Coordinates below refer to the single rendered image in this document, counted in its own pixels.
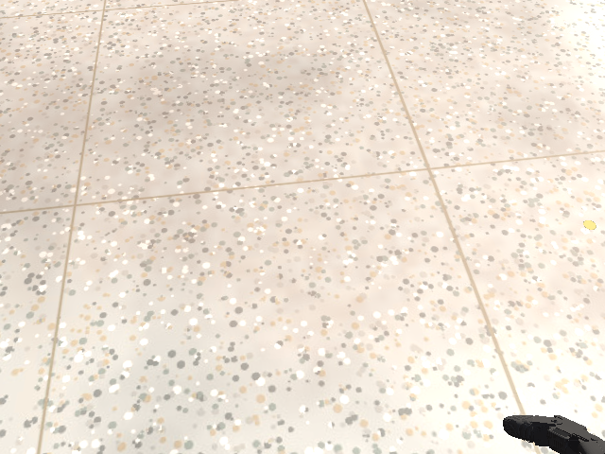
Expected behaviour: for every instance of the right robot hand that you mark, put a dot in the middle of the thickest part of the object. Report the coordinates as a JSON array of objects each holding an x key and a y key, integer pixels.
[{"x": 559, "y": 433}]

